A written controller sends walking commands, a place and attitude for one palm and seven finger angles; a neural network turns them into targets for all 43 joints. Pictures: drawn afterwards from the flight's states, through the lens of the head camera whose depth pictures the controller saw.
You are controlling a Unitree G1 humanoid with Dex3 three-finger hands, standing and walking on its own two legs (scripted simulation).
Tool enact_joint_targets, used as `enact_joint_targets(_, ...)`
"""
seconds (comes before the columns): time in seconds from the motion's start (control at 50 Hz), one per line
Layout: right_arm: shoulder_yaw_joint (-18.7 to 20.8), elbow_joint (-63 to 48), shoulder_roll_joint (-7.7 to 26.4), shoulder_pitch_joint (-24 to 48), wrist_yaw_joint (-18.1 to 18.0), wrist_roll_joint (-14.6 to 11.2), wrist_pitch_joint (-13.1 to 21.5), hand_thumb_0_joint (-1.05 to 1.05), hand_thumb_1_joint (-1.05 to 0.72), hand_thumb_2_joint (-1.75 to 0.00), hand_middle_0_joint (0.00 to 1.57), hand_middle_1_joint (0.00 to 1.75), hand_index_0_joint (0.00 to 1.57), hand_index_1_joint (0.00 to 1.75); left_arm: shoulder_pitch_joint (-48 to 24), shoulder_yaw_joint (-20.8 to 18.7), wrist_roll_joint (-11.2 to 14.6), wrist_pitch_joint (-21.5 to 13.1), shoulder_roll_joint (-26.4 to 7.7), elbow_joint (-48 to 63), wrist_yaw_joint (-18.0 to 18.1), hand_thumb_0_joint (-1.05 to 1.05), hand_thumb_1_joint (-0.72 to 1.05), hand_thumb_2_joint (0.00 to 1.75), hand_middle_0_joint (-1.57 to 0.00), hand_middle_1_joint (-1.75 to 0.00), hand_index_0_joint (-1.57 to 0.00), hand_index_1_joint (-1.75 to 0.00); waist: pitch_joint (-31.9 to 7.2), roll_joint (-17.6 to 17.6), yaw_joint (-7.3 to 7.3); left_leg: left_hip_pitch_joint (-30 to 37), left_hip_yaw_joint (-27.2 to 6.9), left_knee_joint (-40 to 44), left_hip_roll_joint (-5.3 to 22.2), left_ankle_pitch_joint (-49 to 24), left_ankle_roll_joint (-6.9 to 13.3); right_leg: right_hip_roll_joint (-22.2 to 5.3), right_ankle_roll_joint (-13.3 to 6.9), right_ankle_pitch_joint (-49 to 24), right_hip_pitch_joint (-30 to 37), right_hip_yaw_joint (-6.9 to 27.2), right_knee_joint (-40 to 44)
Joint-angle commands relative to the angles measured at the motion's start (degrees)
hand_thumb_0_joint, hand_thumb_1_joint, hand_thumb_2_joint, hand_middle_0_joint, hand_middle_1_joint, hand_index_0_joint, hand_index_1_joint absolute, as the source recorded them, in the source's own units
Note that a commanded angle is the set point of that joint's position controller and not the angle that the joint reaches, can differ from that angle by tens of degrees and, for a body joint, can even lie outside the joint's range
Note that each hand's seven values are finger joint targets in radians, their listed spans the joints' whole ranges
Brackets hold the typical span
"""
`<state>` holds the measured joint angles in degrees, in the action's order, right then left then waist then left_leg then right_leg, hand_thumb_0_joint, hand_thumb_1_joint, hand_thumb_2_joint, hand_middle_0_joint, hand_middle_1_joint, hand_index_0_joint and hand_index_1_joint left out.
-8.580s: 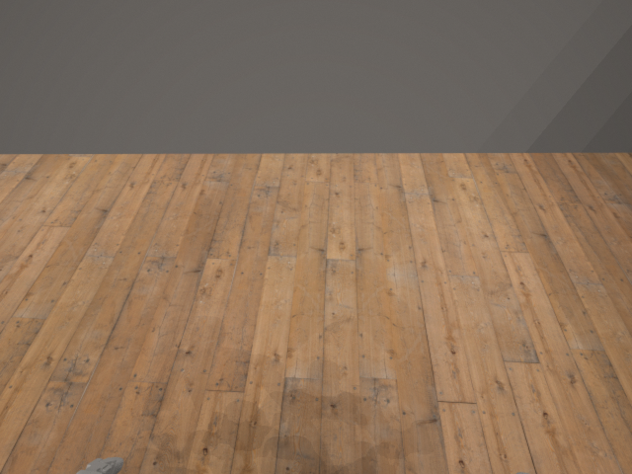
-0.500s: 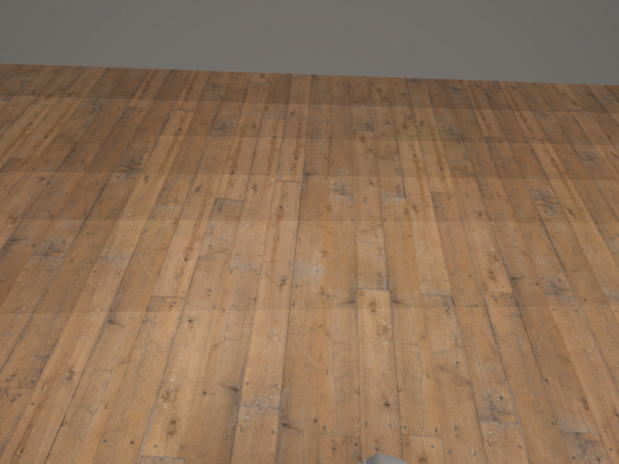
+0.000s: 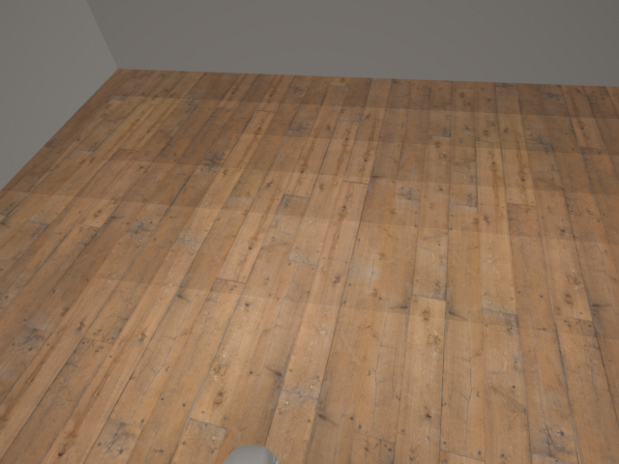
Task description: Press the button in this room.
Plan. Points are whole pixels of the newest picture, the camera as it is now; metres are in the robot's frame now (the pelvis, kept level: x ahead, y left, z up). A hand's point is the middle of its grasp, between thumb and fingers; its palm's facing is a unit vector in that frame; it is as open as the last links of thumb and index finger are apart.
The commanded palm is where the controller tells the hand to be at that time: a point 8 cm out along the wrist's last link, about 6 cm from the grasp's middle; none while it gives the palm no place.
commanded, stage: turn or walk to find it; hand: left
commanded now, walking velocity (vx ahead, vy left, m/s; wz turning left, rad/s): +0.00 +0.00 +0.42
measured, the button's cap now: out of the picture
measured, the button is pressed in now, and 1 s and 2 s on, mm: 0 0 0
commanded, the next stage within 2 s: stand and wait in 1.94 s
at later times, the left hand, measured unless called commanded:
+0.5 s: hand out of the picture +0.01 +0.27 -0.17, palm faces +0.23 -0.94 -0.24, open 7.4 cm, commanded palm none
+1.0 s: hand out of the picture -0.08 +0.20 -0.16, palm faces +0.43 -0.87 -0.25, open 7.4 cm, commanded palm none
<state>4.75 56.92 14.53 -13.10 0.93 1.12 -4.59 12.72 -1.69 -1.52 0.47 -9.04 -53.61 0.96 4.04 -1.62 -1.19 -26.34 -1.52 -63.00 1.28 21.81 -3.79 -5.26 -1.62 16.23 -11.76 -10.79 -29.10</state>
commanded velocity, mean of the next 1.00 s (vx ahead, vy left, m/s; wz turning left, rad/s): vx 0.00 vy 0.00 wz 0.42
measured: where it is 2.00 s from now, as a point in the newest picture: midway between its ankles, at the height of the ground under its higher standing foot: outside the picture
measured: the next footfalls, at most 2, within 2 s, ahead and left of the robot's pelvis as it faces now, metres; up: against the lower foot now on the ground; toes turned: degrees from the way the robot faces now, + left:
left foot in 0.20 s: +0.00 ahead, +0.15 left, +0.00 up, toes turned +10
right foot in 0.66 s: +0.04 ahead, -0.08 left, +0.00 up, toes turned +12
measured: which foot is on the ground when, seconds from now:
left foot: up 0.00-0.18, down 0.20-0.66, up 0.68-1.00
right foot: down 0.00-0.20, up 0.22-0.64, down 0.66-1.00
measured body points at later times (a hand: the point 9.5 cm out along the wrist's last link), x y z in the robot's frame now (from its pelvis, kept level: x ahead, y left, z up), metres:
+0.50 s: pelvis -0.02 +0.05 +0.00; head +0.00 +0.07 +0.45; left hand +0.00 +0.32 -0.15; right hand +0.11 -0.18 -0.14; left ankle -0.04 +0.14 -0.74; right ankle -0.01 -0.10 -0.68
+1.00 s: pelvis -0.05 +0.00 +0.00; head -0.01 +0.00 +0.45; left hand -0.10 +0.24 -0.14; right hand +0.10 -0.22 -0.16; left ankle -0.13 +0.14 -0.68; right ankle +0.00 -0.09 -0.74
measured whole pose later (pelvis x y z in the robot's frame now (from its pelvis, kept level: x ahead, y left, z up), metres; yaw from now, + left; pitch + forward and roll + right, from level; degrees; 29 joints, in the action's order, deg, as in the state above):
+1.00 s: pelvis -0.05 +0.00 +0.00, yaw +26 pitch -1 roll +2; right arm 4.2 57.6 14.3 -12.4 0.8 0.8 -4.7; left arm 13.3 -1.9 -1.8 0.4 -9.9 -54.4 0.8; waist 4.7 -0.4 -0.2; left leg -22.1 0.0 -53.7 2.2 25.2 -4.1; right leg -6.9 -0.9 16.0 -12.2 -12.1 -29.9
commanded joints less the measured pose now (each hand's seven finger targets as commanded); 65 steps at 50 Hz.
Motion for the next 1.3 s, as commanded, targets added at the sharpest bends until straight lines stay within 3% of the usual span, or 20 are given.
enact_joint_targets(0.0,-0.27,-5.04,2.09,5.83,0.00,-0.28,1.77,0.00,-0.90,-0.90,0.20,0.30,0.20,0.30,4.17,-3.35,-0.18,-1.07,-13.26,1.94,0.95,0.00,0.90,0.90,-0.20,-0.30,-0.20,-0.30,-4.01,10.79,3.92,-1.62,2.90,10.28,0.69,4.76,-0.31,-14.98,-6.30,-24.28,7.96,10.10,8.77)
enact_joint_targets(0.08,-0.86,-5.07,1.69,5.63,-0.27,-0.74,2.38,0.00,-0.90,-0.90,0.20,0.30,0.20,0.30,4.40,-3.90,-0.31,-0.56,-15.14,0.74,0.79,0.00,0.90,0.90,-0.20,-0.30,-0.20,-0.30,-5.69,12.99,3.99,3.95,5.55,19.96,0.09,5.12,0.77,-15.90,-6.55,-27.79,7.78,8.94,5.69)
enact_joint_targets(0.14,-0.72,-3.83,2.90,0.79,-0.39,-0.59,3.25,0.00,-0.90,-0.90,0.20,0.30,0.20,0.30,2.21,-4.02,0.34,0.01,-14.65,0.55,0.65,0.00,0.90,0.90,-0.20,-0.30,-0.20,-0.30,-7.27,10.37,0.78,15.19,6.69,37.17,0.28,-7.78,1.80,-13.80,-1.57,-22.95,3.02,3.99,-1.68)
enact_joint_targets(0.16,0.00,-3.63,6.50,-1.15,-0.40,-0.30,3.90,0.00,-0.90,-0.90,0.20,0.30,0.20,0.30,2.72,-3.83,0.92,0.46,-12.71,1.35,0.47,0.00,0.90,0.90,-0.20,-0.30,-0.20,-0.30,-8.85,1.04,-0.37,23.26,-0.66,42.54,6.08,-15.97,4.06,-10.25,1.75,-13.07,-5.26,1.33,-10.06)
enact_joint_targets(0.18,1.22,-3.98,12.03,-2.49,-0.62,0.06,4.03,0.00,-0.90,-0.90,0.20,0.30,0.20,0.30,2.45,-2.84,1.09,0.78,-8.79,3.45,0.04,0.00,0.90,0.90,-0.20,-0.30,-0.20,-0.30,-7.40,-15.78,-0.97,27.90,-17.68,44.23,19.73,-33.35,10.55,-3.02,5.81,15.14,-19.72,-0.25,-20.70)
enact_joint_targets(0.2,1.40,-2.88,12.96,-5.07,-1.20,-0.05,3.72,0.00,-0.90,-0.90,0.20,0.30,0.20,0.30,-2.37,-2.02,0.43,1.53,-9.03,4.61,0.44,0.00,0.90,0.90,-0.20,-0.30,-0.20,-0.30,-6.68,-13.98,-3.13,23.20,-18.40,44.91,22.16,-35.44,14.18,-2.36,5.68,20.14,-18.89,5.25,-28.09)
enact_joint_targets(0.3,-0.10,-4.69,8.13,3.18,-2.13,-0.16,4.42,0.00,-0.90,-0.90,0.20,0.30,0.20,0.30,-1.13,-2.74,0.69,1.29,-9.37,1.50,-0.51,0.00,0.90,0.90,-0.20,-0.30,-0.20,-0.30,-5.07,-6.62,0.92,20.65,-8.59,43.39,12.73,-36.16,12.54,-1.38,6.24,7.92,-18.64,8.77,-34.07)
enact_joint_targets(0.5,0.96,-5.19,8.65,0.74,-1.65,0.34,3.63,0.00,-0.90,-0.90,0.20,0.30,0.20,0.30,-4.90,-2.21,0.93,1.29,-8.28,4.43,0.03,0.00,0.90,0.90,-0.20,-0.30,-0.20,-0.30,-4.64,-7.42,-0.74,18.56,-14.84,43.03,11.88,-31.16,13.77,1.56,6.33,9.63,-12.72,8.87,-18.98)
enact_joint_targets(0.6,1.33,-6.14,8.02,2.46,-1.35,-0.06,3.29,0.00,-0.90,-0.90,0.20,0.30,0.20,0.30,1.24,-2.45,1.19,0.11,-9.04,3.59,0.38,0.00,0.90,0.90,-0.20,-0.30,-0.20,-0.30,-7.11,-5.99,2.41,10.77,-15.77,37.09,7.96,-27.53,10.36,3.07,5.25,-2.72,2.69,7.73,2.72)
enact_joint_targets(0.62,1.07,-6.46,6.03,2.09,-1.10,-0.44,3.39,0.00,-0.90,-0.90,0.20,0.30,0.20,0.30,3.31,-2.85,0.84,-0.49,-11.28,3.25,0.66,0.00,0.90,0.90,-0.20,-0.30,-0.20,-0.30,-8.43,-0.45,3.25,5.05,-13.16,32.53,4.68,-19.22,7.44,-1.51,4.16,-6.03,9.99,11.84,9.04)
enact_joint_targets(0.64,0.41,-7.69,2.11,1.09,-0.73,-0.80,3.53,0.00,-0.90,-0.90,0.20,0.30,0.20,0.30,4.32,-3.79,-0.02,-1.03,-16.13,3.24,1.16,0.00,0.90,0.90,-0.20,-0.30,-0.20,-0.30,-8.66,14.49,3.39,-5.65,-3.91,21.36,-3.40,-1.22,3.23,-15.63,-0.93,-9.81,15.72,25.89,12.08)
enact_joint_targets(0.66,0.92,-8.34,3.74,2.64,-0.97,-0.21,2.80,0.00,-0.90,-0.90,0.20,0.30,0.20,0.30,3.55,-3.93,0.31,-0.82,-17.46,4.15,1.06,0.00,0.90,0.90,-0.20,-0.30,-0.20,-0.30,-6.57,17.12,4.13,-5.76,-2.82,9.68,-4.16,11.43,2.38,-22.83,-6.65,-10.44,7.02,29.55,14.17)
enact_joint_targets(0.74,1.18,-4.43,3.45,-0.59,0.04,0.36,1.21,0.00,-0.90,-0.90,0.20,0.30,0.20,0.30,-5.41,-2.66,0.53,-0.87,-11.35,6.24,1.01,0.00,0.90,0.90,-0.20,-0.30,-0.20,-0.30,-0.30,7.98,-0.60,-5.09,-2.50,-7.11,-0.44,0.21,1.58,-13.17,-4.44,-6.33,-2.39,15.10,13.44)
enact_joint_targets(0.8,0.96,-3.96,3.26,-0.42,0.18,0.16,1.21,0.00,-0.90,-0.90,0.20,0.30,0.20,0.30,-2.31,-2.48,0.42,-1.33,-10.60,5.02,1.05,0.00,0.90,0.90,-0.20,-0.30,-0.20,-0.30,-1.60,10.78,0.60,-4.81,-1.03,-5.52,0.24,-1.35,0.23,-12.49,-4.33,-12.54,0.88,11.93,12.44)
enact_joint_targets(0.96,-0.57,-5.06,1.71,5.71,-0.09,-0.51,1.99,0.00,-0.90,-0.90,0.20,0.30,0.20,0.30,4.31,-3.69,-0.32,-0.79,-14.60,1.44,0.84,0.00,0.90,0.90,-0.20,-0.30,-0.20,-0.30,-4.38,13.14,4.20,1.07,4.31,14.79,0.39,5.45,0.00,-15.19,-6.55,-26.43,7.56,9.33,7.37)
enact_joint_targets(1.06,-0.57,-3.86,3.31,0.10,-0.35,-0.59,3.36,0.00,-0.90,-0.90,0.20,0.30,0.20,0.30,2.21,-4.02,0.46,0.13,-14.63,0.73,0.61,0.00,0.90,0.90,-0.20,-0.30,-0.20,-0.30,-7.33,9.42,0.46,17.20,6.36,38.54,0.46,-9.23,1.86,-13.60,-1.10,-20.38,0.74,4.25,-2.37)
enact_joint_targets(1.1,1.37,-4.08,12.32,-3.34,-0.56,-0.01,3.87,0.00,-0.90,-0.90,0.20,0.30,0.20,0.30,0.97,-2.57,0.90,0.81,-8.81,3.70,-0.02,0.00,0.90,0.90,-0.20,-0.30,-0.20,-0.30,-6.96,-15.50,-1.58,26.82,-17.41,44.83,19.84,-32.27,10.34,-2.54,5.73,17.17,-19.63,0.37,-22.47)
enact_joint_targets(1.12,1.59,-2.92,12.90,-5.08,-1.17,0.02,3.72,0.00,-0.90,-0.90,0.20,0.30,0.20,0.30,-2.41,-2.25,0.39,1.62,-9.23,4.44,0.42,0.00,0.90,0.90,-0.20,-0.30,-0.20,-0.30,-7.03,-14.18,-3.35,22.43,-18.46,45.62,21.51,-31.92,13.51,-2.08,5.51,19.84,-19.21,5.87,-29.10)
enact_joint_targets(1.2,-0.06,-4.97,8.20,3.75,-2.02,0.00,4.14,0.00,-0.90,-0.90,0.20,0.30,0.20,0.30,-1.19,-2.80,0.62,1.50,-9.61,1.59,-0.46,0.00,0.90,0.90,-0.20,-0.30,-0.20,-0.30,-3.34,-7.94,1.02,17.63,-9.96,44.82,13.47,-29.39,12.44,-1.71,5.84,8.40,-18.82,8.90,-34.14)
enact_joint_targets(1.28,0.12,-4.90,8.18,2.01,-1.91,-0.15,4.27,0.00,-0.90,-0.90,0.20,0.30,0.20,0.30,-1.42,-2.55,0.76,1.57,-9.26,1.83,-0.25,0.00,0.90,0.90,-0.20,-0.30,-0.20,-0.30,-4.42,-6.64,0.31,19.52,-10.17,44.79,12.45,-30.68,12.98,-0.68,6.63,7.32,-17.68,9.24,-30.46)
